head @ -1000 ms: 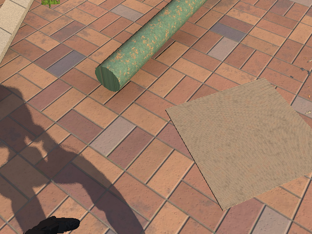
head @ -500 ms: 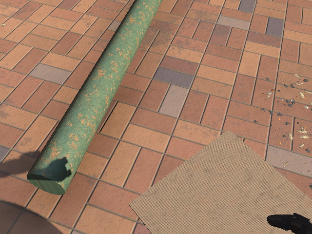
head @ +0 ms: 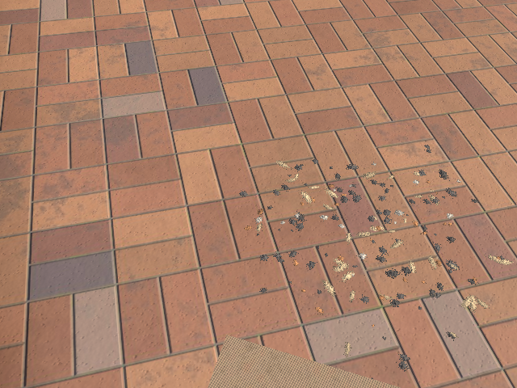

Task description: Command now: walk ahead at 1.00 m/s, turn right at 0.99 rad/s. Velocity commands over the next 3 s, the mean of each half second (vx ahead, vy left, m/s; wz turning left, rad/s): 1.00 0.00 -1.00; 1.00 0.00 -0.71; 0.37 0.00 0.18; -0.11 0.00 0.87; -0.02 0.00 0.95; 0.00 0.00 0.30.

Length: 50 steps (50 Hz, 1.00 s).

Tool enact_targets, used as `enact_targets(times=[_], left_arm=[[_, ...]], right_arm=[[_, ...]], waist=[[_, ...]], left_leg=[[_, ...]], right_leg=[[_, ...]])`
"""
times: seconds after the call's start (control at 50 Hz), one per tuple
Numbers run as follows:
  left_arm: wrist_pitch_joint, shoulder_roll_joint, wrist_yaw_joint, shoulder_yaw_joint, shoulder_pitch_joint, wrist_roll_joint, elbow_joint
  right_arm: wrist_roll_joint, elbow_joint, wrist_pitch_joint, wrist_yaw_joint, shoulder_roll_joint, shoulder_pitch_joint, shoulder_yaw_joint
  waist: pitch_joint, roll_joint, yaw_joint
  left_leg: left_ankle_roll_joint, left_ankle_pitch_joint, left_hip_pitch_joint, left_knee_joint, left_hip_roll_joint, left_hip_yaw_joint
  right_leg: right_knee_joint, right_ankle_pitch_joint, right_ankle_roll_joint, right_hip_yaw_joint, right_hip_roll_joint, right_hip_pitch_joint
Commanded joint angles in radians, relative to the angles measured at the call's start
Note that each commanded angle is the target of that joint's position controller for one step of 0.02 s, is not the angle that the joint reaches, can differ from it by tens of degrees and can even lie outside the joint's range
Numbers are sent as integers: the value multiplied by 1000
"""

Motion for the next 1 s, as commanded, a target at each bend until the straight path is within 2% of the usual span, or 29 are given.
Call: enact_targets(times=[0.02,0.06,0.1,0.14,0.18,0.22,0.24,0.26,0.28,0.3,0.32,0.34,0.36,0.44,0.5,0.56,0.6,0.64,0.68,0.7,0.72,0.74,0.76,0.78,0.8,0.86,0.92,0.96,1.0], left_arm=[[-58,132,16,34,10,-6,-67],[-78,143,9,38,-5,-11,-68],[-86,145,0,46,-13,-11,-70],[-89,158,-11,55,15,-20,-59],[-84,167,-10,62,57,-23,-48],[-77,196,-4,69,68,-16,-44],[-78,221,-7,72,36,-14,-45],[-90,164,-10,55,-3,-13,-63],[-98,-2,-5,12,6,-30,-117],[-90,27,0,-2,62,-37,-152],[-69,80,2,4,-7,-10,-122],[-58,90,-12,6,-56,5,-123],[-47,81,-28,7,-87,10,-125],[-1,14,-67,-16,-185,14,-200],[4,24,-77,-23,-263,9,-250],[5,25,-95,-32,-356,8,-271],[0,16,-99,-37,-387,7,-268],[-4,41,-85,-25,-308,5,-236],[-9,105,-63,11,2,0,-148],[-14,139,-41,40,197,4,-72],[-4,205,-15,68,116,-18,-63],[7,303,-15,77,45,17,-132],[9,241,4,73,101,14,-129],[-5,199,17,62,80,10,-88],[-27,160,21,50,58,10,-65],[-80,69,25,11,9,-3,-40],[-109,74,8,13,86,-16,-2],[-119,77,-2,15,98,-22,7],[-132,84,-6,14,145,-38,33]], right_arm=[[-27,-94,25,-3,-193,31,-44],[-18,-148,36,7,-156,-84,-30],[8,-185,32,22,-111,-185,-11],[30,-182,30,27,-115,-213,-12],[35,-183,27,23,-149,-223,-23],[32,-153,21,7,-210,-122,-49],[27,-114,15,-5,-247,46,-70],[8,-78,8,-28,-314,260,-97],[-31,-63,7,-39,-391,349,-112],[-18,-73,13,-28,-394,220,-121],[-7,-98,20,-24,-276,98,-101],[-1,-88,25,-19,-218,67,-87],[-3,-66,24,-16,-200,69,-82],[28,33,-14,5,-151,125,-69],[23,48,-35,9,-162,76,-70],[21,81,-36,3,-195,117,-78],[19,98,-31,-4,-222,160,-82],[21,94,-9,-16,-278,190,-95],[15,66,26,-22,-336,128,-112],[10,50,34,-17,-322,100,-109],[1,26,34,2,-206,105,-85],[26,-99,15,6,-180,164,-68],[21,-104,-11,6,-229,42,-67],[32,-92,-20,5,-214,43,-59],[20,-79,-16,3,-197,31,-51],[-12,-38,39,20,-155,74,-38],[0,-112,45,36,-117,-109,-20],[10,-134,35,49,-101,-200,-11],[28,-139,28,57,-89,-252,-8]], waist=[[12,124,-51],[48,91,-41],[48,44,-10],[10,11,28],[-16,-15,51],[-95,-8,2],[-185,26,-104],[-295,67,-207],[-381,325,-181],[-396,444,-75],[-237,247,-71],[-150,138,-68],[-104,97,-57],[-9,119,-11],[29,110,30],[87,73,15],[83,60,14],[-2,106,68],[-156,143,225],[-228,95,296],[-175,-154,189],[-359,-249,89],[-334,-28,153],[-167,35,98],[-81,103,45],[-24,115,-42],[71,54,6],[83,53,34],[65,36,69]], left_leg=[[-30,-85,-242,-174,60,-18],[-45,22,-163,-379,69,21],[-38,272,-15,-592,43,46],[-22,439,97,-717,2,60],[-7,425,114,-808,-21,45],[8,272,227,-860,-76,45],[19,203,412,-878,-85,64],[46,12,659,-858,38,-37],[93,-381,849,-1014,335,-480],[156,-507,787,-1183,414,-867],[162,-544,649,-1170,361,-707],[151,-368,536,-1150,310,-507],[133,-205,459,-1156,267,-367],[104,148,344,-1224,225,-57],[92,328,284,-1280,188,142],[79,477,312,-1324,148,287],[63,859,371,-1270,141,355],[55,1323,477,-1092,168,366],[79,1480,428,-692,215,336],[78,1238,241,-374,191,321],[55,120,-58,7,-9,317],[22,-126,-397,274,-99,126],[32,-10,-464,230,-42,20],[39,40,-450,127,5,26],[39,51,-376,20,50,27],[22,23,-206,-157,100,25],[14,173,-263,-411,113,77],[33,372,-203,-610,81,110],[66,556,-93,-749,34,149]], right_leg=[[-396,146,-191,539,-325,80],[-435,154,-168,465,-264,-75],[-445,170,-111,408,-200,-168],[-425,266,-67,410,-201,-132],[-355,358,-34,449,-228,6],[-167,561,8,467,-230,122],[56,626,38,423,-194,99],[365,504,63,364,-145,-49],[684,-248,80,256,-46,-325],[814,-202,72,193,-100,-470],[832,-92,72,161,-187,-509],[783,-38,81,134,-229,-496],[752,-25,93,128,-258,-469],[704,38,116,114,-317,-499],[567,191,120,82,-322,-467],[326,265,83,-31,-297,-392],[207,247,39,-119,-239,-284],[177,165,9,-166,-161,-167],[164,41,-37,-127,-109,151],[56,29,-69,-32,-110,441],[-16,-39,-90,221,-253,565],[-200,-90,-279,796,-492,809],[-332,-147,-244,833,-501,747],[-366,-97,-209,746,-495,571],[-369,-12,-169,646,-452,398],[-417,78,-113,429,-330,126],[-498,237,-108,330,-299,69],[-519,349,-65,245,-250,69],[-569,497,-31,227,-273,103]])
